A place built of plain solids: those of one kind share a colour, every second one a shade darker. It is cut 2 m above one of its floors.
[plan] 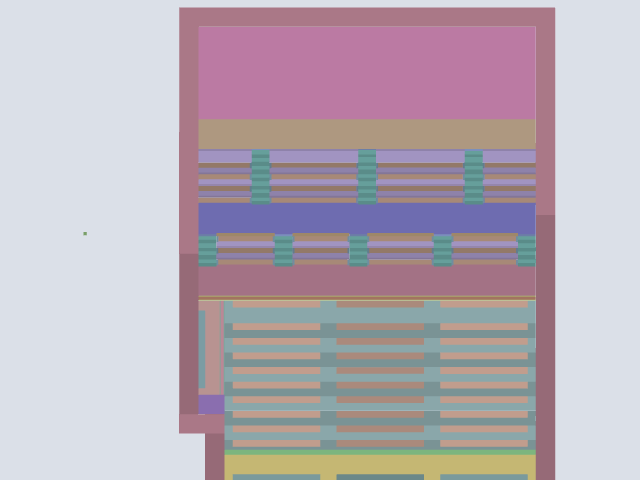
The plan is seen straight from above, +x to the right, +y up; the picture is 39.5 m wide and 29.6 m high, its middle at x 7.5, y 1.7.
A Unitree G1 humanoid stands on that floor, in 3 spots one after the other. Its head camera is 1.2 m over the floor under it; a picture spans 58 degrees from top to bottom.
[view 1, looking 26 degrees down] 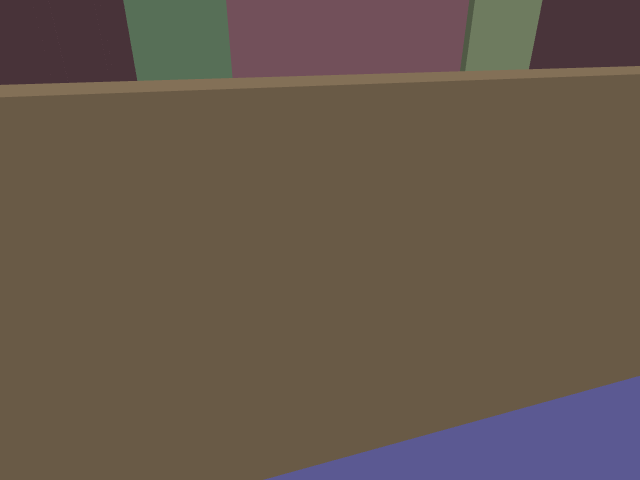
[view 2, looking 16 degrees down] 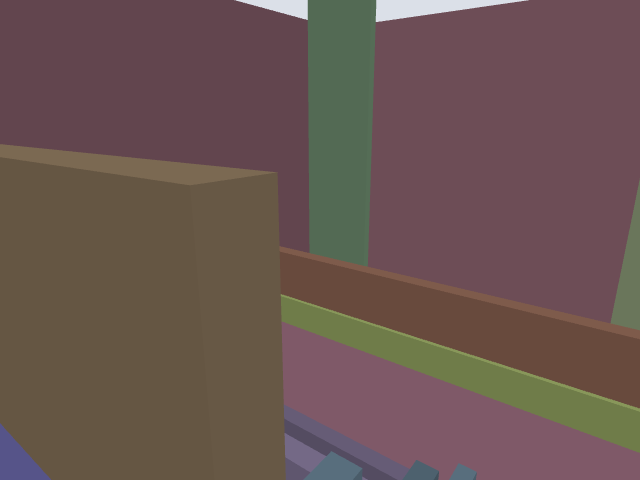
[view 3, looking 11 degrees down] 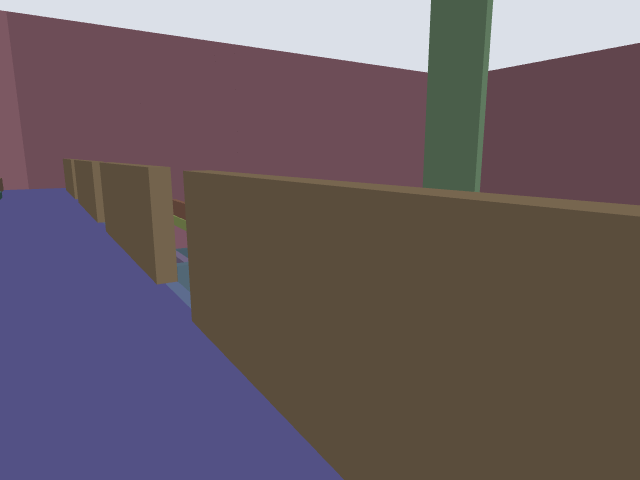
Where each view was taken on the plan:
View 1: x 19.16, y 2.98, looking -107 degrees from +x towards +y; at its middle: rail_lean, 0.99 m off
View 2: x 5.26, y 2.53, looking -53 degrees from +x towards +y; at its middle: wall_prose_plaster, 25.49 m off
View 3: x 1.66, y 2.98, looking -33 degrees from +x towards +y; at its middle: rail_lean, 1.60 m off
